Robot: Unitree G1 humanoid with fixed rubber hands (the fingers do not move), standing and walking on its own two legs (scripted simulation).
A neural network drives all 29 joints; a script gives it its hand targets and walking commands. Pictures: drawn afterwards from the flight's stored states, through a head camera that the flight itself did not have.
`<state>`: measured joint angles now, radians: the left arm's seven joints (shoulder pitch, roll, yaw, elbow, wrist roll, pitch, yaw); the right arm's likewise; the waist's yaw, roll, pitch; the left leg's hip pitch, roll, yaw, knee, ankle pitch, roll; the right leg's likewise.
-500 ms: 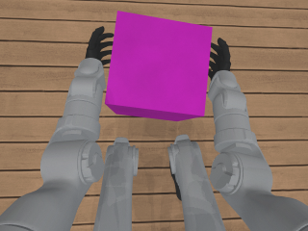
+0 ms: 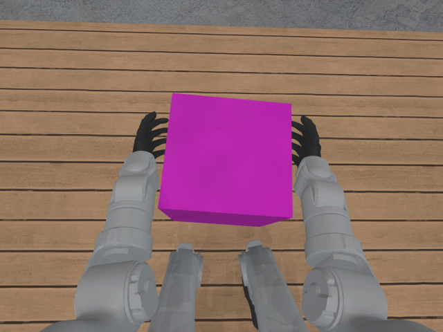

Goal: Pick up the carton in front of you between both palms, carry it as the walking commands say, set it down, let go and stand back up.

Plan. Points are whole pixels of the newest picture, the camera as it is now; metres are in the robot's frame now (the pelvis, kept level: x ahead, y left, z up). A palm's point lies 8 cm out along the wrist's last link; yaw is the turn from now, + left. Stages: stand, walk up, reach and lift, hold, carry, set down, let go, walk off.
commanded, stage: reach and lift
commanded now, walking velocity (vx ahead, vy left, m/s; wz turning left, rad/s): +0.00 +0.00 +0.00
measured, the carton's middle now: (223, 171) +0.41 -0.01 -0.12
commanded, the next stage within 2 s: hold in 1.82 s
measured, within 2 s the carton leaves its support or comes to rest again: neither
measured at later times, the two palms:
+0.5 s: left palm (111, 139) +0.38 +0.14 +0.11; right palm (350, 136) +0.37 -0.16 +0.12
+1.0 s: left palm (67, 123) +0.35 +0.15 +0.21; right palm (406, 111) +0.35 -0.16 +0.21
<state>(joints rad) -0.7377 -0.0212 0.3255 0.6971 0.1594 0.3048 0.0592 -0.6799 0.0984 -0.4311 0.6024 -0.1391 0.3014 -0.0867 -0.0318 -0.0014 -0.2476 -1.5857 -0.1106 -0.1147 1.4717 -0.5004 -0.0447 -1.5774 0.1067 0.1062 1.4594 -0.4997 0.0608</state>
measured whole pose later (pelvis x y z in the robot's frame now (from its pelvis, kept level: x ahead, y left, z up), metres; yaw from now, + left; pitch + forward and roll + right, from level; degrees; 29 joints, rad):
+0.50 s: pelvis +0.06 +0.00 +0.14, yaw +0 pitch +17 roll +0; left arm -0.35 -0.12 0.29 0.57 0.18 0.31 0.05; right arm -0.34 0.15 -0.34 0.54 -0.19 0.31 -0.05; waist -0.02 0.00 -0.20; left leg -0.78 -0.08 -0.14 0.84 -0.36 -0.02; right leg -0.77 0.07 0.14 0.83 -0.36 0.03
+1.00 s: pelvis +0.06 -0.01 +0.18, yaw +0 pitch -3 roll +0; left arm -0.30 -0.16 0.29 0.41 0.29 0.61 0.00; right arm -0.31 0.16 -0.31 0.42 -0.30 0.60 0.00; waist 0.00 0.00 -0.04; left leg -0.18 -0.05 -0.15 0.46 -0.23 -0.01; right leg -0.18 0.05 0.15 0.46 -0.23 0.01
